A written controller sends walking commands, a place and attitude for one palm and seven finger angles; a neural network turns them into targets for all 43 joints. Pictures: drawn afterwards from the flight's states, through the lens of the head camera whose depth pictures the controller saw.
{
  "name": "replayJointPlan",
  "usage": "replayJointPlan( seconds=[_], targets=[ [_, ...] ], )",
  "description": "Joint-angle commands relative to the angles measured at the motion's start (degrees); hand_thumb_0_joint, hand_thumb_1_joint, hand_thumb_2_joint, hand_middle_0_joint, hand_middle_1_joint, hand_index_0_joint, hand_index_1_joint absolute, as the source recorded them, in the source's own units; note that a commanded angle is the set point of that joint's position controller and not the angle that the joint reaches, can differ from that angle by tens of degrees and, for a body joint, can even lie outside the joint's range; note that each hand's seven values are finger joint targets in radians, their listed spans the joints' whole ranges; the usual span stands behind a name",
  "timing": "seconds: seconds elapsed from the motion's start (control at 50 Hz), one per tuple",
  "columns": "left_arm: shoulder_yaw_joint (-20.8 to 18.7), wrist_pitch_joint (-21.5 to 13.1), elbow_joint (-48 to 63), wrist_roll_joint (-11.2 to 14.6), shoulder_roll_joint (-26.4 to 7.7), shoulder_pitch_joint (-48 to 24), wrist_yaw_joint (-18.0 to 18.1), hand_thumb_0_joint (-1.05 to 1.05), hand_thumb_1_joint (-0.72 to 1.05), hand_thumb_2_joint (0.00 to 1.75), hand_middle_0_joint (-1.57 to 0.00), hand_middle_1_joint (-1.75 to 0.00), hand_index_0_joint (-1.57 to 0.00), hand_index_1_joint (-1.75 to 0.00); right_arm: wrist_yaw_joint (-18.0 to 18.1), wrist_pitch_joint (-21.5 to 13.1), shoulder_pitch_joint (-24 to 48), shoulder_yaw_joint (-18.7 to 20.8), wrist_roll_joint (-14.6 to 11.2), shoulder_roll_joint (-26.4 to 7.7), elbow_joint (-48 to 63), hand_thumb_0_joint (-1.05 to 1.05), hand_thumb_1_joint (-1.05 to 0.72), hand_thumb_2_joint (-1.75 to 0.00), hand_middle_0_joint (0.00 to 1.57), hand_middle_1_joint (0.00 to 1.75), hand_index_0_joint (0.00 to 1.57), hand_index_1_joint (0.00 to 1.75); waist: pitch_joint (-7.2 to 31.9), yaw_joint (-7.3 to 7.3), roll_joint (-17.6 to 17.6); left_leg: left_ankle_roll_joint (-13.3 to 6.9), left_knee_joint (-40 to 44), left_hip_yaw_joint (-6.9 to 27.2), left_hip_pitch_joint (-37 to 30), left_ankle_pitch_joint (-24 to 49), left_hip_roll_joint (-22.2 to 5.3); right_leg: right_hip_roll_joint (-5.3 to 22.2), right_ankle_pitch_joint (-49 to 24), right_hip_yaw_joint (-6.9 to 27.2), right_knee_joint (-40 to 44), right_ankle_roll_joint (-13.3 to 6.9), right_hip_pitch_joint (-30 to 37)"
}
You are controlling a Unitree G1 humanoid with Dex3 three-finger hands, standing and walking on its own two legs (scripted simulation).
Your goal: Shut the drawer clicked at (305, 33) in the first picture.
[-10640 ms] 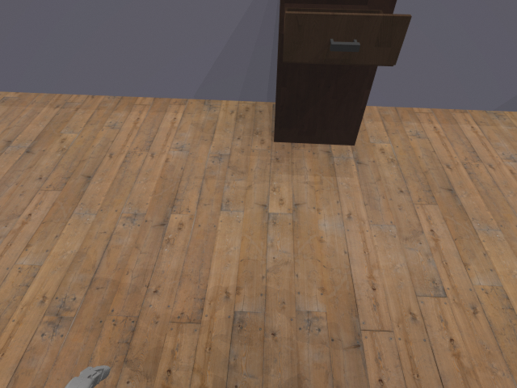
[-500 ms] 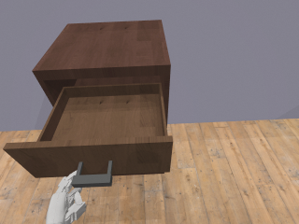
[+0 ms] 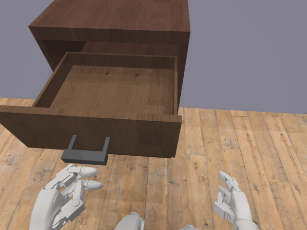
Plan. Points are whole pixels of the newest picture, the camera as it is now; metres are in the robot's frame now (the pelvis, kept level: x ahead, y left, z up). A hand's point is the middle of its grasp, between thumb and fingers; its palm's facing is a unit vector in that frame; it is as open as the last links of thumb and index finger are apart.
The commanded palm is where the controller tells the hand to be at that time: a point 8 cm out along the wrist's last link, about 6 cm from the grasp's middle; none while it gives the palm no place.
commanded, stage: raise the hand and make a fist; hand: left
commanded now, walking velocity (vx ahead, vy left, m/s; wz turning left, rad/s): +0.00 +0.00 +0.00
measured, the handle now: (88, 148) +0.29 +0.20 +0.05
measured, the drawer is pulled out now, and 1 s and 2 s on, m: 0.30 0.30 0.30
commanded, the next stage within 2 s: bring the fist close to the handle in 1.20 s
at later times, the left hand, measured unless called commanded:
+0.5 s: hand (68, 212) +0.14 +0.17 +0.11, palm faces +0.04 -1.00 -0.03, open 3.0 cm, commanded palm +0.09 +0.22 +0.12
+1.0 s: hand (68, 206) +0.14 +0.16 +0.14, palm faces +0.02 -1.00 -0.03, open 3.2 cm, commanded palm +0.08 +0.21 +0.15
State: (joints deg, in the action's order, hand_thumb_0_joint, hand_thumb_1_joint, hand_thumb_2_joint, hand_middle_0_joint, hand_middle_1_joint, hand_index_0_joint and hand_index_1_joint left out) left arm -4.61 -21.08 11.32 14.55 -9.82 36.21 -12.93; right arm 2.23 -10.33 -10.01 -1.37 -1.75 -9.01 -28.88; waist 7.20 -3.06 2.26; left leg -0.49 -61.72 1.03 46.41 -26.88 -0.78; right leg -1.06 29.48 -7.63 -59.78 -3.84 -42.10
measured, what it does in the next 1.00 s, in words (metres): stands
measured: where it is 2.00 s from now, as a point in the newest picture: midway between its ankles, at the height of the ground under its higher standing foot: outside the picture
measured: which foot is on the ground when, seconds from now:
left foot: down 0.00-1.00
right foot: down 0.00-1.00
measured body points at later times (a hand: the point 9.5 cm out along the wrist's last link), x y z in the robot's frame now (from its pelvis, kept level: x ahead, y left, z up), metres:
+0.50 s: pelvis +0.00 +0.01 +0.02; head +0.01 +0.01 +0.47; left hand +0.13 +0.22 +0.12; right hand +0.21 -0.22 -0.03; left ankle +0.04 +0.11 -0.67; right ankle +0.01 -0.08 -0.67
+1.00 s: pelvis +0.01 +0.02 +0.03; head +0.01 +0.01 +0.48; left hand +0.14 +0.21 +0.15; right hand +0.21 -0.19 -0.02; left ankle +0.04 +0.11 -0.67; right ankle +0.01 -0.08 -0.67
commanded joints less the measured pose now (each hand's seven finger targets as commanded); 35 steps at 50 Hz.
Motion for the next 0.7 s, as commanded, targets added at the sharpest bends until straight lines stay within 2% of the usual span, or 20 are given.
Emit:
replayJointPlan(
  seconds=[0.0,0.04,0.06,0.1,0.22,0.24,0.26,0.28,0.34,0.36,0.42,0.44,0.46,0.52,0.54,0.58,0.64,0.68],
  targets=[
    [-4.96,-3.43,15.05,0.88,-6.05,5.25,1.39,0.0,0.9,0.9,-0.92,-1.08,-0.92,-1.08,1.13,-2.88,2.74,4.46,-0.58,-8.15,9.49,0.0,-0.9,-0.9,0.2,0.3,0.2,0.3,11.03,1.99,-2.8,-1.52,8.71,1.06,-7.99,14.09,0.5,1.68,-17.27,7.94,12.24,3.32,10.45],
    [-5.26,-4.03,14.55,0.84,-6.85,6.84,0.72,0.0,0.9,0.9,-0.96,-1.12,-0.96,-1.12,1.13,-3.52,3.38,4.38,-0.71,-8.3,8.76,0.0,-0.9,-0.9,0.2,0.3,0.2,0.3,9.6,2.1,-2.69,-1.56,8.77,1.3,-7.71,13.94,0.38,1.95,-17.83,8.74,13.05,3.64,10.51],
    [-3.83,-4.59,15.57,1.16,-5.88,6.84,0.11,0.0,0.9,0.9,-0.98,-1.14,-0.98,-1.14,0.96,-3.96,2.99,4.18,-0.8,-8.26,8.74,0.0,-0.9,-0.9,0.2,0.3,0.2,0.3,9.3,2.58,-2.51,-1.58,8.89,1.25,-7.86,13.72,0.54,2.23,-17.75,8.91,13.41,3.85,10.6],
    [-4.41,-4.95,14.51,1.86,-6.03,8.68,-0.72,0.0,0.9,0.9,-1.02,-1.19,-1.02,-1.19,0.96,-4.55,3.2,4.34,-1.03,-8.48,8.25,0.0,-0.9,-0.9,0.2,0.3,0.2,0.3,7.54,2.64,-4.31,-1.47,9.33,1.44,-7.24,12.33,0.56,2.39,-15.88,9.07,14.36,4.03,10.32],
    [-5.44,-5.43,17.47,2.8,-5.96,12.65,0.93,0.0,0.9,0.9,-1.14,-1.32,-1.14,-1.32,0.99,-5.73,3.27,4.82,-1.37,-8.61,8.91,0.0,-0.9,-0.9,0.2,0.3,0.2,0.3,6.28,1.27,-3.92,-1.41,11.42,0.98,-8.58,10.12,0.9,2.16,-8.52,8.44,16.04,3.23,10.25],
    [-5.99,-5.54,18.14,2.44,-6.77,13.14,1.65,0.0,0.9,0.9,-1.16,-1.34,-1.16,-1.34,1.01,-5.74,3.71,4.97,-1.48,-8.78,8.92,0.0,-0.9,-0.9,0.2,0.3,0.2,0.3,6.11,0.91,-3.3,-1.46,11.7,0.93,-8.96,10.3,0.82,1.98,-8.35,8.24,16.05,2.94,10.32],
    [-4.45,-5.71,19.77,2.17,-5.63,13.54,2.04,0.0,0.9,0.9,-1.18,-1.36,-1.18,-1.36,0.84,-5.91,3.24,4.84,-1.4,-8.74,9.3,0.0,-0.9,-0.9,0.2,0.3,0.2,0.3,6.71,1.12,-2.26,-1.58,12.06,0.76,-9.92,10.79,0.88,1.88,-8.82,7.73,15.69,2.83,10.36],
    [-3.06,-5.74,20.67,1.81,-4.98,13.77,2.39,0.0,0.9,0.9,-1.2,-1.38,-1.2,-1.38,0.63,-6.1,3.12,4.79,-1.4,-8.76,9.69,0.0,-0.9,-0.9,0.2,0.3,0.2,0.3,5.58,1.52,-1.39,-1.62,12.37,0.72,-10.31,10.28,0.8,1.79,-8.27,7.28,15.8,2.78,9.34],
    [-2.98,-5.51,21.04,1.03,-5.93,13.4,3.31,0.0,0.9,0.9,-1.26,-1.45,-1.26,-1.45,0.65,-6.15,3.04,4.84,-1.46,-9.13,9.55,0.0,-0.9,-0.9,0.2,0.3,0.2,0.3,3.68,1.98,-2.18,-1.76,12.75,0.96,-10.36,9.06,0.52,1.48,-6.58,7.27,16.74,2.69,8.45],
    [-1.63,-5.5,22.24,0.94,-5.14,13.18,3.25,0.0,0.9,0.9,-1.28,-1.47,-1.28,-1.47,0.57,-6.22,2.91,4.66,-1.51,-9.22,10.02,0.0,-0.9,-0.9,0.2,0.3,0.2,0.3,3.2,2.33,-0.95,-1.74,13.17,0.89,-10.82,8.48,0.6,1.49,-5.91,7.2,16.89,2.6,8.2],
    [-0.38,-4.36,23.35,0.26,-5.08,13.8,3.25,0.0,0.9,0.9,-1.34,-1.53,-1.34,-1.53,0.41,-6.18,2.89,4.33,-1.67,-9.26,10.92,0.0,-0.9,-0.9,0.2,0.3,0.2,0.3,2.15,2.37,-1.01,-1.84,14.1,1.06,-11.11,7.11,0.48,1.32,-4.3,6.66,17.36,2.46,8.07],
    [-1.21,-3.75,24.14,-0.15,-6.15,13.73,3.51,0.0,0.9,0.9,-1.36,-1.56,-1.36,-1.56,0.42,-6.13,3.01,4.36,-1.77,-9.45,11.07,0.0,-0.9,-0.9,0.2,0.3,0.2,0.3,2.69,1.95,-0.15,-1.85,14.53,1.09,-11.91,7.48,0.38,1.19,-4.97,6.31,17.24,2.31,8.65],
    [-0.21,-3.28,25.8,-0.26,-5.51,14.13,3.56,0.0,0.9,0.9,-1.38,-1.58,-1.38,-1.58,0.29,-6.2,3.01,4.08,-1.79,-9.27,11.63,0.0,-0.9,-0.9,0.2,0.3,0.2,0.3,3.21,2.01,1.17,-1.88,15.01,1.11,-12.91,7.89,0.37,1.2,-5.81,5.79,17.03,2.26,8.9],
    [0.44,-1.44,27.17,-0.35,-4.65,15.58,3.91,0.0,0.9,0.9,-1.4,-1.6,-1.4,-1.6,0.03,-5.9,3.12,3.68,-1.87,-8.91,12.26,0.0,-0.9,-0.9,0.2,0.3,0.2,0.3,2.67,1.64,0.0,-1.82,16.16,1.36,-13.92,8.34,0.12,0.76,-6.95,4.56,17.04,2.25,9.5],
    [-0.27,-0.76,27.45,-0.53,-5.3,16.1,4.33,0.0,0.9,0.9,-1.4,-1.6,-1.4,-1.6,0.04,-5.8,3.4,3.79,-1.94,-8.85,12.37,0.0,-0.9,-0.9,0.2,0.3,0.2,0.3,2.78,1.37,-0.78,-1.88,16.43,1.45,-14.16,8.61,0.06,0.66,-7.58,4.41,17.23,2.26,10.1],
    [1.26,0.26,29.05,-0.64,-4.13,16.24,4.55,0.0,0.9,0.9,-1.4,-1.6,-1.4,-1.6,-0.21,-5.82,3.45,3.34,-1.93,-8.67,12.83,0.0,-0.9,-0.9,0.2,0.3,0.2,0.3,1.82,1.7,-1.02,-1.83,16.95,1.54,-14.73,8.58,-0.02,0.58,-7.8,3.81,17.3,2.4,9.9],
    [0.64,1.83,29.14,-0.98,-4.84,15.99,4.91,0.0,0.9,0.9,-1.4,-1.6,-1.4,-1.6,-0.11,-5.71,3.96,3.07,-2.03,-8.76,12.76,0.0,-0.9,-0.9,0.2,0.3,0.2,0.3,-0.09,1.56,-1.6,-1.8,17.73,1.84,-14.54,7.24,-0.09,0.34,-6.36,3.85,18.34,2.31,10.02],
    [1.81,2.36,30.81,-1.32,-4.18,15.65,4.88,0.0,0.9,0.9,-1.4,-1.6,-1.4,-1.6,-0.22,-5.82,3.36,2.65,-2.01,-8.75,13.09,0.0,-0.9,-0.9,0.2,0.3,0.2,0.3,-0.5,1.79,-1.31,-1.75,18.31,1.98,-15.09,6.96,-0.15,0.39,-5.89,3.45,18.43,2.33,10.05]
  ],
)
